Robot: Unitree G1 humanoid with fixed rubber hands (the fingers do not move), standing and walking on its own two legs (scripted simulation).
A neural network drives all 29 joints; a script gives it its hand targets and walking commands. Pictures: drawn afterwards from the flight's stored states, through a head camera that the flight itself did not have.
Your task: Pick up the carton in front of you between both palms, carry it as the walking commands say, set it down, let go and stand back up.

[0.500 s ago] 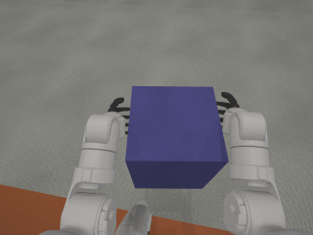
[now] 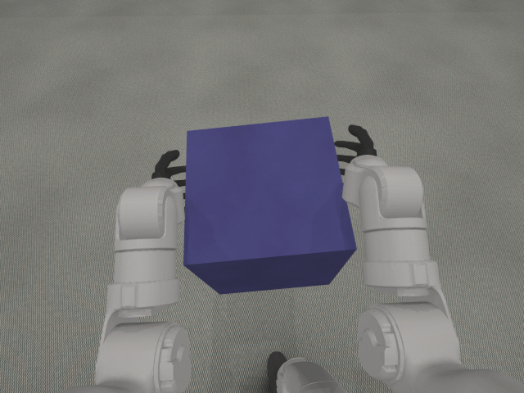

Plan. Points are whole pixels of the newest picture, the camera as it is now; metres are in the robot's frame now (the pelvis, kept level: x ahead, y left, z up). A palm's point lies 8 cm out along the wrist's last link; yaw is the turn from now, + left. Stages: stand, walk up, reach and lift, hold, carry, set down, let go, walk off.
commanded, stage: carry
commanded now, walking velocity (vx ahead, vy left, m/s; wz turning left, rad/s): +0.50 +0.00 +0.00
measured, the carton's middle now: (266, 217) +0.38 -0.04 +0.01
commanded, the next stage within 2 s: none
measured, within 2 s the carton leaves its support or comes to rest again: neither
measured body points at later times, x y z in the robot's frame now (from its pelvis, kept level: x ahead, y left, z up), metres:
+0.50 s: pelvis +0.35 +0.02 -0.05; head +0.41 +0.02 +0.40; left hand +0.73 +0.17 +0.04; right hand +0.74 -0.12 +0.06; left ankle +0.46 +0.10 -0.77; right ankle +0.19 -0.08 -0.71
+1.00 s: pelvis +0.64 -0.03 -0.03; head +0.62 -0.03 +0.42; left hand +0.93 +0.12 +0.04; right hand +0.95 -0.17 +0.05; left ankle +0.55 +0.09 -0.70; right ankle +0.66 -0.11 -0.76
